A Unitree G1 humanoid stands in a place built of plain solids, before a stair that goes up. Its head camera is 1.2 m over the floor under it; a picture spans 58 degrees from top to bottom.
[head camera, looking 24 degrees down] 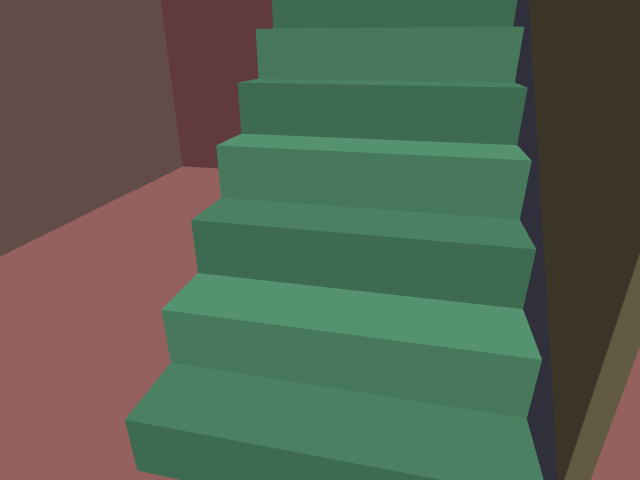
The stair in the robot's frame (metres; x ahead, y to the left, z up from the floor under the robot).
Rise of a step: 0.21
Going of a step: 0.26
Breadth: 1.15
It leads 12 degrees to the right of straight ahead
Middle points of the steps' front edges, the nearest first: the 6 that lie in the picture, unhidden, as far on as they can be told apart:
0.81 0.01 0.21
1.06 -0.04 0.43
1.31 -0.10 0.64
1.56 -0.15 0.85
1.81 -0.21 1.07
2.06 -0.26 1.28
